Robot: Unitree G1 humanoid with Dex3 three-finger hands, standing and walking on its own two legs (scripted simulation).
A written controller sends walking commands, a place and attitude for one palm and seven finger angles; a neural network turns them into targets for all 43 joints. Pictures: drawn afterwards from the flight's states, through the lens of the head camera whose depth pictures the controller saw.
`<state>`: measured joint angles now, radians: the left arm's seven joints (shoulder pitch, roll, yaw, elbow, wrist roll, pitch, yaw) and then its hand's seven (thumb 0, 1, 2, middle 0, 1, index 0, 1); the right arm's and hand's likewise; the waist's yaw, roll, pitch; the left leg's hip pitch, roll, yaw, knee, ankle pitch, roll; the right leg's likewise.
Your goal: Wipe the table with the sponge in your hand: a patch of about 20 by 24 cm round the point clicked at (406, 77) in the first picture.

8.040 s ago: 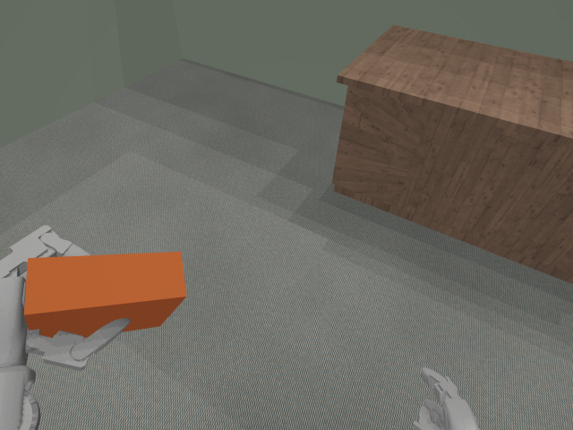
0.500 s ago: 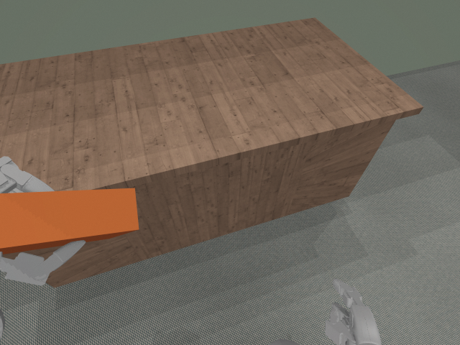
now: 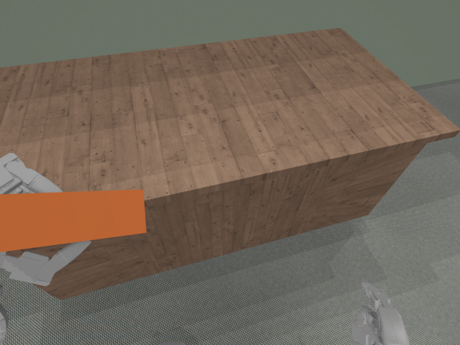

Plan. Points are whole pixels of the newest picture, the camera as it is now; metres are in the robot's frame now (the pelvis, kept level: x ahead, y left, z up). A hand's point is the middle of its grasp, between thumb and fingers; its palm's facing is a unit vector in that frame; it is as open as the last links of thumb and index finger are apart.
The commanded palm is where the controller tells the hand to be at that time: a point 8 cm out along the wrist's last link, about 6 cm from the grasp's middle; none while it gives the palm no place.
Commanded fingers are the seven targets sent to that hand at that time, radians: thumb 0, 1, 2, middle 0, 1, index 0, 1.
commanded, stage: come to a stop and stand still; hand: left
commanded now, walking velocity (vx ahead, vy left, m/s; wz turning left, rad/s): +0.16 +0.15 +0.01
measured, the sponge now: (91, 218) +0.23 +0.19 +0.17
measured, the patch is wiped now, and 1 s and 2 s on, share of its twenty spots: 0.00 0.00 0.00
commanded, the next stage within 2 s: look again from close up in 1.18 s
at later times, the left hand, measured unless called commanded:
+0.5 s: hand out of the picture +0.25 +0.30 +0.20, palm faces +0.49 -0.77 -0.40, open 9.2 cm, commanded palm +0.16 +0.30 +0.19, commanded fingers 0.00 0.10 1.30 -1.20 -1.60 -1.20 -1.60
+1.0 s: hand out of the picture +0.17 +0.34 +0.18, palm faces +0.47 -0.83 -0.30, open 9.2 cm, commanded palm +0.12 +0.36 +0.19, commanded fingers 0.00 0.10 1.30 -1.20 -1.60 -1.20 -1.60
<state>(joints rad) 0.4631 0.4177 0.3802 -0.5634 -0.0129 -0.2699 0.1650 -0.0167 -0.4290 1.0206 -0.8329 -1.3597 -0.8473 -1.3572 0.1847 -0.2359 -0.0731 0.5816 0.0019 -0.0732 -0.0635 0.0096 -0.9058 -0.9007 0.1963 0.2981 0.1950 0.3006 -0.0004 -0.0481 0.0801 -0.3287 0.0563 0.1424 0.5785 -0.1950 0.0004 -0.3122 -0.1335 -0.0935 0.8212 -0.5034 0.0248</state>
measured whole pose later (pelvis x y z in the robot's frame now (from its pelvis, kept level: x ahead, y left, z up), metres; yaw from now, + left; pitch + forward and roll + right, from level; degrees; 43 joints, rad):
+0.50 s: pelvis +0.00 +0.02 +0.01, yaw -1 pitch -2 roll -1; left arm 0.20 0.44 0.44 -0.29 -0.02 -0.25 0.12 -0.02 -0.43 1.02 -0.83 -1.36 -0.85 -1.36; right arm 0.21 -0.22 -0.02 0.63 0.00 -0.14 -0.02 0.01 -0.90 -0.90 0.20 0.30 0.20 0.30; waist 0.05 -0.01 0.08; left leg -0.24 0.02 0.04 0.52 -0.25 0.01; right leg -0.26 -0.01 -0.12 0.51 -0.22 -0.03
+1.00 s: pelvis -0.03 +0.08 +0.02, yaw +2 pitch -4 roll -1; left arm 0.32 0.33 0.32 -0.36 0.00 -0.27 0.10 -0.02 -0.43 1.02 -0.83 -1.36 -0.85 -1.36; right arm 0.24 -0.15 0.06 0.60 -0.03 -0.19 0.00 0.01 -0.90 -0.90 0.20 0.30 0.20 0.30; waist 0.07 -0.03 0.05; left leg -0.21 -0.08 0.02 0.43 -0.16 0.09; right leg -0.21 0.00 0.04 0.41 -0.17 0.01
